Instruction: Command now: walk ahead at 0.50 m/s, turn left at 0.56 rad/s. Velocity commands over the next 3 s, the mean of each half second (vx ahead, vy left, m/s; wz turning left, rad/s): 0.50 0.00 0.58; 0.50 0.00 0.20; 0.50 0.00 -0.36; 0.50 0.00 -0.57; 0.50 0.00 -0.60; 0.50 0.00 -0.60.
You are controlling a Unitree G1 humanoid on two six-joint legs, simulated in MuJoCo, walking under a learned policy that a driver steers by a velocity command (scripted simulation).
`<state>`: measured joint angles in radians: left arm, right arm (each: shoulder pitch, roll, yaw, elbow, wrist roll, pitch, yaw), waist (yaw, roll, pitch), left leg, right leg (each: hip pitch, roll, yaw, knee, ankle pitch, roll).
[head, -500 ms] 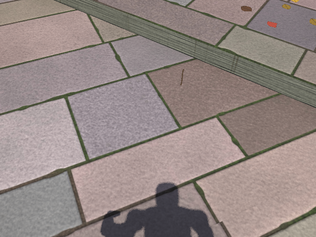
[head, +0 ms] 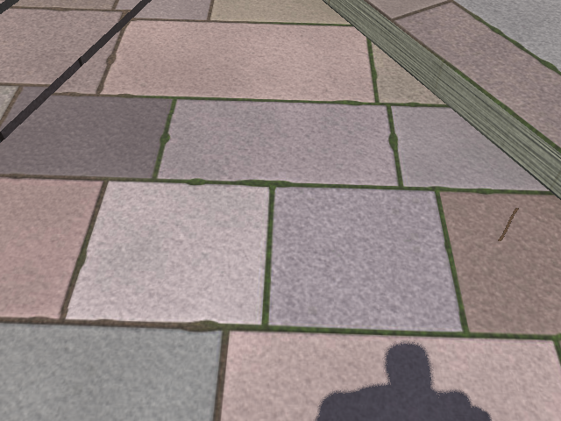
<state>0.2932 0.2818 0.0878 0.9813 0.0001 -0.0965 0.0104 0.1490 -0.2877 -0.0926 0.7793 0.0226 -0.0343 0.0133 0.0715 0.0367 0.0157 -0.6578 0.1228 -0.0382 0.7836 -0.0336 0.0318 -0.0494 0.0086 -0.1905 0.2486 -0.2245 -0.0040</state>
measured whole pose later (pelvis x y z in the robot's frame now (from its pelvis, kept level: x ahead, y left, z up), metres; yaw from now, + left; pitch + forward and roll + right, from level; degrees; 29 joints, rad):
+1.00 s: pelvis +0.56 +0.18 -0.04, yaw +23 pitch +2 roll -2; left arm 0.35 0.28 0.06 0.95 -0.03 -0.08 -0.01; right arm 0.11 -0.26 -0.05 0.77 0.01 -0.07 0.00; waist 0.10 0.01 0.01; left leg -0.57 0.09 -0.05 0.63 -0.10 0.01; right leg -0.12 0.04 -0.01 0.30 -0.21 -0.02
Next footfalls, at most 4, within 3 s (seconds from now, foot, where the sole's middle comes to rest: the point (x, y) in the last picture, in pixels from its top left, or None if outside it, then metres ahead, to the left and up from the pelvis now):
0.14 left None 0.23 0.17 -0.80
0.64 right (279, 372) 0.61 0.07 -0.82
1.10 left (157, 337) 0.68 0.39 -0.82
1.62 right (238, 237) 1.02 0.23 -0.82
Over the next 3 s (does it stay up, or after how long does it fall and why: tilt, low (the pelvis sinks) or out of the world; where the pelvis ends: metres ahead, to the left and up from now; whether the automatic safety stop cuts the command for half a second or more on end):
stays up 1.54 0.11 -0.04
